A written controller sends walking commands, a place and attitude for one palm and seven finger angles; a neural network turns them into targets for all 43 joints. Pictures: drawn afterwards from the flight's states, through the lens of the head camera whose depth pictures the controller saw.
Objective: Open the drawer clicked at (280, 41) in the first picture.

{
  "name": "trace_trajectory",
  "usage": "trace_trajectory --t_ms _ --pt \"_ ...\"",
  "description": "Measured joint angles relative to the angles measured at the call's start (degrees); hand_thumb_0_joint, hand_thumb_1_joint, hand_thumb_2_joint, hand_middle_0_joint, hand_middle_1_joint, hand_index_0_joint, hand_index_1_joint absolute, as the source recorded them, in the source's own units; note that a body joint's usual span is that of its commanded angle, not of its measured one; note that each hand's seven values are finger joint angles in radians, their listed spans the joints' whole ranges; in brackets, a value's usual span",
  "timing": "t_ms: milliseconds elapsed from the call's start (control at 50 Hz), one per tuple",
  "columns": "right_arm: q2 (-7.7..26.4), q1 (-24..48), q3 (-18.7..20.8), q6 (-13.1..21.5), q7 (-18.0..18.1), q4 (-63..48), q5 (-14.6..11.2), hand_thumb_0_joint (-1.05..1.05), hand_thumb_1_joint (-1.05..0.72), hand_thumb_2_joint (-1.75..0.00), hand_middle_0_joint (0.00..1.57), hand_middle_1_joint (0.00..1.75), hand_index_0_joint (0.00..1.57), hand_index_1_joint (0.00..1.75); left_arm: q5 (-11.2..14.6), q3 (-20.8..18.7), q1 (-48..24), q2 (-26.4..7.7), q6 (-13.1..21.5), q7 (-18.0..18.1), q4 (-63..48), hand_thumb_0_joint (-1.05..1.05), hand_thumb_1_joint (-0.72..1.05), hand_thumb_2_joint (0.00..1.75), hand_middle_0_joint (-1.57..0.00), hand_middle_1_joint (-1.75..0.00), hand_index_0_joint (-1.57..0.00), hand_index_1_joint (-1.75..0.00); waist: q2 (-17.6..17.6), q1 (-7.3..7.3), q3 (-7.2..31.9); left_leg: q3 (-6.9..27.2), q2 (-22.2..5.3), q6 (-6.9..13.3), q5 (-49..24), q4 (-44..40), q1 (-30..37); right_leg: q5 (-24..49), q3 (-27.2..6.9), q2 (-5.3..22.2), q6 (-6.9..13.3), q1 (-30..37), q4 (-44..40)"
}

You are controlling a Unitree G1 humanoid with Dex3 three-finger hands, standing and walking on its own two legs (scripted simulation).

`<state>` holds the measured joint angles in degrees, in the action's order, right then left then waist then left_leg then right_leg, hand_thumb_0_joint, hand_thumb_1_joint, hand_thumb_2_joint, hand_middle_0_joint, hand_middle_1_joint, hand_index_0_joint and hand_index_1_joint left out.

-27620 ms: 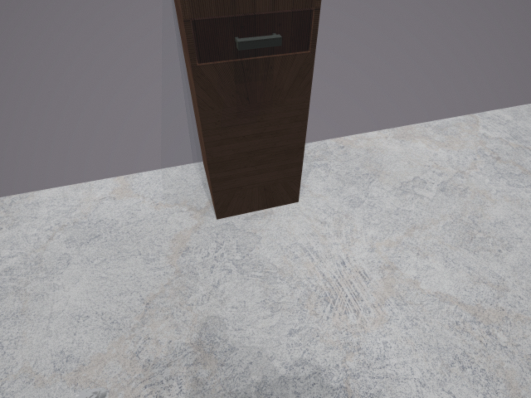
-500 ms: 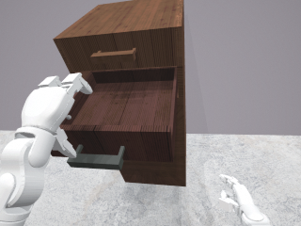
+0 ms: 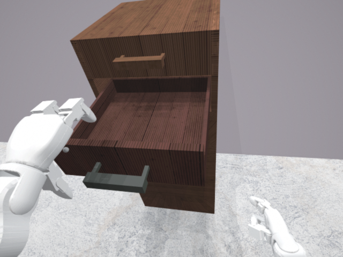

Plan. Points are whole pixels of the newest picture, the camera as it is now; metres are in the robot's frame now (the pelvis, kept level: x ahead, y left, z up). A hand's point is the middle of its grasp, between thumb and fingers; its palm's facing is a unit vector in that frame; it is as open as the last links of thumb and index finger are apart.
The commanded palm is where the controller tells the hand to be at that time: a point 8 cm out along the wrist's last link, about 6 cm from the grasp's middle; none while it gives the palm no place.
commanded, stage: draw the hand back to the body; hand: left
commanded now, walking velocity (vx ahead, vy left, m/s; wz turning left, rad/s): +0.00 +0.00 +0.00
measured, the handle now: (118, 174) +0.26 +0.17 +0.09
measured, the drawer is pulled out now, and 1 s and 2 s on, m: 0.30 0.30 0.30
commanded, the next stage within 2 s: step back with the hand held close in 1.14 s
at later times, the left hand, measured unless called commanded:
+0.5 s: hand (46, 130) +0.21 +0.22 +0.28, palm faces +0.44 -0.86 -0.27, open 12.5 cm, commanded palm +0.16 +0.26 +0.28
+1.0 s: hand (34, 133) +0.21 +0.24 +0.27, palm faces +0.52 -0.79 -0.33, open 8.2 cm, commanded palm +0.16 +0.29 +0.28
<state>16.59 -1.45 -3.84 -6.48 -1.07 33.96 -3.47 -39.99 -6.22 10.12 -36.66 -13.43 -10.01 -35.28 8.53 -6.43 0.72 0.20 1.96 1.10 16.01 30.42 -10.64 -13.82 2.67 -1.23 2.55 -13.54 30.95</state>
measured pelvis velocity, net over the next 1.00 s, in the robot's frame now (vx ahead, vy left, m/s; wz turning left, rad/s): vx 0.03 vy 0.01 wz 0.00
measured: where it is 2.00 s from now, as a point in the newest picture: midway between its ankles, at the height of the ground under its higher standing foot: outside the picture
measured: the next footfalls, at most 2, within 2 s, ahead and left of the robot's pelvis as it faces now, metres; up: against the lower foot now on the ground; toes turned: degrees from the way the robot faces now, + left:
none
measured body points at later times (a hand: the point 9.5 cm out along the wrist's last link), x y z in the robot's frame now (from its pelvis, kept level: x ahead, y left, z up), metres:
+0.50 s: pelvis +0.02 +0.01 +0.01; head +0.00 +0.00 +0.46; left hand +0.18 +0.26 +0.29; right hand +0.19 -0.21 -0.08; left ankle +0.01 +0.11 -0.73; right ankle +0.04 -0.09 -0.73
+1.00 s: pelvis +0.03 +0.01 +0.01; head +0.01 -0.01 +0.46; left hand +0.18 +0.28 +0.29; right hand +0.24 -0.20 -0.07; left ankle +0.01 +0.11 -0.73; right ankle +0.04 -0.09 -0.73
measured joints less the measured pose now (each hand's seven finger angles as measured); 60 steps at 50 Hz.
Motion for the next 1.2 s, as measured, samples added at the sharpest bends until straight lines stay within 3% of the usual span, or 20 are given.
trace_trajectory --t_ms 160,200,220,240,280,340,480,620,840,1040,1200 --pt "-0.68 0.16 -0.60 -0.29 -0.20 -0.32 0.08 0.01 -0.91 -0.90 0.20 0.30 0.20 0.30 0.37 -1.91 1.65 -1.70 0.43 0.52 -1.01 0.00 -0.49 0.30 -0.32 -1.20 -0.32 -1.21 -0.25 0.14 0.35 -0.41 0.24 0.37 -0.24 -0.52 0.27 0.39 -0.43 0.21 -0.38 0.19 -0.53" --pt "-1.53 -0.49 -0.31 2.25 0.79 -0.70 0.63 0.01 -0.91 -0.90 0.20 0.30 0.20 0.30 18.18 -6.58 2.86 2.11 5.03 3.17 -1.30 0.00 -0.49 0.30 -0.32 -1.20 -0.32 -1.20 -0.25 1.03 -0.68 0.05 0.05 0.47 -0.33 -0.70 0.83 0.82 0.01 0.01 -0.33 1.36 -1.72" --pt "-2.32 -0.92 -0.40 4.20 1.53 -0.59 1.05 0.01 -0.91 -0.90 0.20 0.30 0.20 0.30 25.67 -8.74 4.29 4.55 8.39 5.09 -1.84 0.00 -0.48 0.30 -0.32 -1.19 -0.32 -1.20 -0.68 1.60 -1.19 0.12 -0.22 0.46 -0.34 -0.86 1.09 1.19 0.08 -0.27 -0.25 1.89 -2.53" --pt "-3.15 -1.59 -0.43 6.04 2.18 -0.53 1.30 0.01 -0.91 -0.90 0.20 0.30 0.20 0.30 31.30 -10.15 5.64 7.07 11.36 6.81 -2.73 -0.01 -0.48 0.30 -0.32 -1.19 -0.32 -1.19 -1.32 2.09 -1.65 0.16 -0.50 0.40 -0.37 -1.13 1.39 1.59 0.10 -0.57 -0.19 2.43 -3.40" --pt "-4.46 -3.61 -0.32 9.14 3.23 -0.32 1.81 0.01 -0.91 -0.90 0.20 0.30 0.20 0.30 38.05 -11.34 6.95 11.41 16.14 9.57 -4.65 -0.01 -0.45 0.32 -0.32 -1.17 -0.32 -1.18 -2.88 2.48 -2.38 0.18 -0.98 0.21 -0.48 -1.85 2.22 2.28 0.09 -1.07 -0.06 3.62 -5.00" --pt "-5.27 -6.60 -0.10 12.12 4.22 1.16 2.47 0.01 -0.90 -0.90 0.20 0.30 0.20 0.30 42.31 -12.51 6.10 15.17 21.23 12.90 -5.24 -0.01 -0.39 0.34 -0.31 -1.13 -0.31 -1.14 -4.75 2.52 -2.99 0.30 -1.31 0.00 -0.53 -2.84 3.64 2.72 0.15 -1.44 0.10 5.35 -6.67" --pt "-4.40 -10.11 1.12 13.74 4.18 4.67 3.21 0.01 -0.90 -0.90 0.20 0.30 0.21 0.30 44.25 -14.84 4.88 17.60 24.11 15.90 -2.41 -0.01 -0.20 0.43 -0.29 -1.00 -0.29 -1.01 -6.15 3.19 -3.34 0.04 -1.19 0.26 -0.55 -4.67 5.79 2.69 -0.20 -1.37 -0.10 7.34 -8.31" --pt "-3.30 -9.72 2.62 13.92 3.87 4.50 3.14 0.01 -0.90 -0.90 0.20 0.30 0.20 0.30 44.51 -15.68 9.59 15.32 24.38 15.34 -4.09 0.00 0.03 0.53 -0.27 -0.85 -0.27 -0.86 -5.49 4.03 -2.73 -0.70 -1.12 0.55 0.14 -4.76 5.94 2.11 -0.96 -1.32 -0.46 7.13 -8.10" --pt "-4.11 -6.95 2.75 12.28 4.15 3.19 2.53 0.01 -0.90 -0.90 0.20 0.30 0.20 0.30 45.38 -19.54 9.24 14.63 23.31 15.49 -0.91 0.00 0.41 0.69 -0.24 -0.60 -0.24 -0.61 -4.40 2.64 -1.89 -0.42 -1.11 0.53 0.11 -5.16 5.79 2.13 -0.71 -1.32 -0.49 7.18 -8.70" --pt "-4.63 -6.64 2.05 12.23 4.10 3.30 2.86 0.01 -0.90 -0.90 0.20 0.30 0.21 0.30 45.27 -18.65 8.67 15.77 21.72 15.85 -0.93 0.01 0.74 0.83 -0.22 -0.39 -0.22 -0.40 -4.66 1.86 -1.65 0.41 -1.24 0.20 0.06 -5.19 5.98 2.03 0.12 -1.43 -0.14 7.72 -9.00" --pt "-4.45 -7.00 2.27 11.93 4.17 3.47 2.76 0.01 -0.90 -0.90 0.20 0.30 0.21 0.30 45.44 -18.92 8.25 15.36 21.35 15.96 -0.50 0.01 0.86 0.88 -0.21 -0.32 -0.21 -0.33 -4.60 2.22 -1.69 0.46 -1.50 -0.09 -0.03 -5.24 6.18 2.11 0.18 -1.68 0.16 7.88 -9.01"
